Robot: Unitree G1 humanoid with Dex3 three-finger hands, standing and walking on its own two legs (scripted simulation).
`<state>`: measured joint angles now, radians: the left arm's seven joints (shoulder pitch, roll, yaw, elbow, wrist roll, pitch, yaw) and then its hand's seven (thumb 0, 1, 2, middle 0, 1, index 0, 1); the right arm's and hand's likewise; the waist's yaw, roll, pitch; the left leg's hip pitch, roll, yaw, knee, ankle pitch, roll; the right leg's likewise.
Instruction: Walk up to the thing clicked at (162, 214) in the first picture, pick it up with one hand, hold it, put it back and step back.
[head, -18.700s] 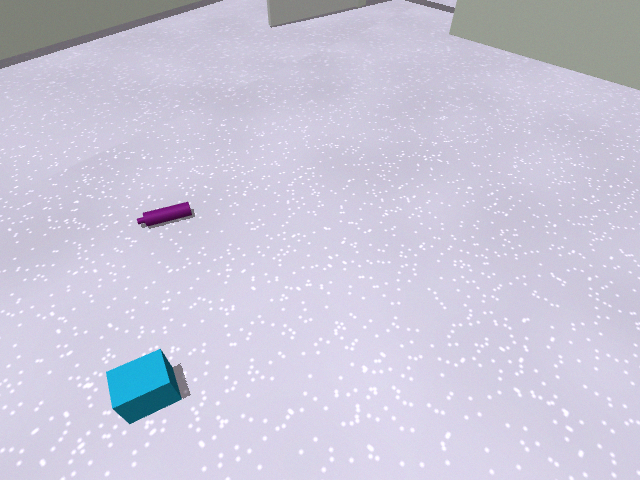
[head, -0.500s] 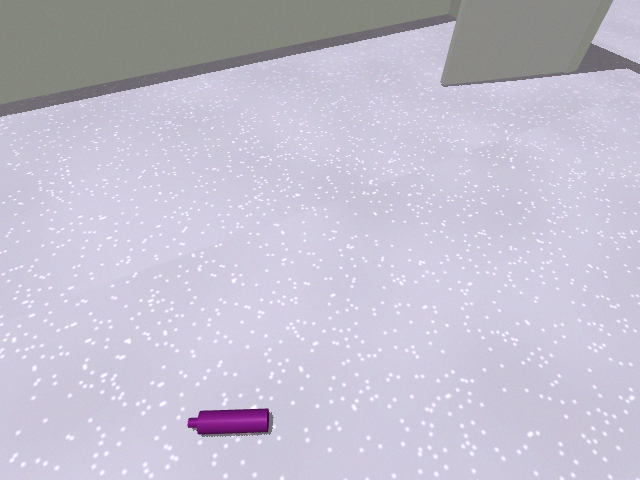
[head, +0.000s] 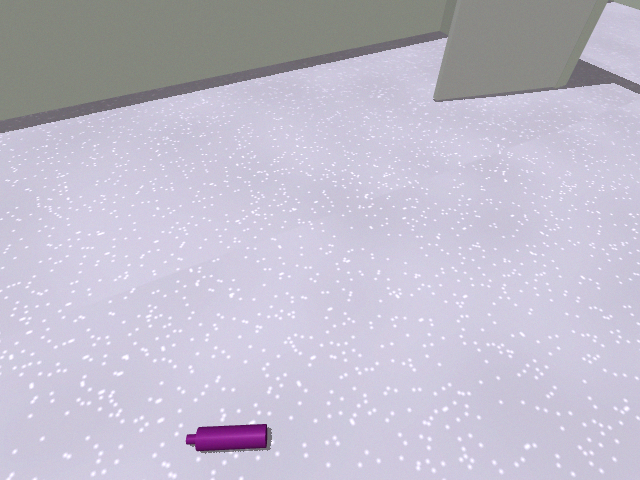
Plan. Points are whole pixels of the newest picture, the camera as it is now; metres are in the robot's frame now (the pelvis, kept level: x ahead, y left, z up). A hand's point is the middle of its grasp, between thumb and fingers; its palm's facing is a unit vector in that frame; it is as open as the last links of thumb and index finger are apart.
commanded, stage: walk up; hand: left
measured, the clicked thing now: (226, 437) +0.40 +0.27 -0.75
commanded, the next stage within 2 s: none
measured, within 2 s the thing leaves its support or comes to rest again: neither
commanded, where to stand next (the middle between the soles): +0.02 +0.00 m, yaw +2 degrees
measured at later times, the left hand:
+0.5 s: hand out of the picture +0.06 +0.26 -0.16, palm faces +0.01 -0.95 -0.32, open 7.4 cm
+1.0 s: hand out of the picture -0.01 +0.22 -0.16, palm faces +0.02 -0.92 -0.38, open 7.4 cm
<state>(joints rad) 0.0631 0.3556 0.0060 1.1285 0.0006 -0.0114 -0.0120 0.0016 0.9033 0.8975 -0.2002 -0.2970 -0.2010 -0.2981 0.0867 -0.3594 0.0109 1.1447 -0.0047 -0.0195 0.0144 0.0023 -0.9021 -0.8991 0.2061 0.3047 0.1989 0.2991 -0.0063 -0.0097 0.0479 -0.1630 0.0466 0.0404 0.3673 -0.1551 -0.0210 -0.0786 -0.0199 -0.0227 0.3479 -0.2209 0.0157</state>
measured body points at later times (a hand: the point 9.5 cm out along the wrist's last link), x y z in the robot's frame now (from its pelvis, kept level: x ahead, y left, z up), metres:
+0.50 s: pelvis +0.01 +0.00 +0.00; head +0.01 +0.01 +0.45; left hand +0.06 +0.31 -0.14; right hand +0.08 -0.29 -0.13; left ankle +0.03 +0.13 -0.75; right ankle -0.02 -0.13 -0.75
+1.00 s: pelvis -0.06 -0.04 -0.01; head -0.02 -0.06 +0.44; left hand -0.01 +0.26 -0.13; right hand +0.06 -0.35 -0.15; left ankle -0.05 +0.11 -0.71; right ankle -0.04 -0.14 -0.75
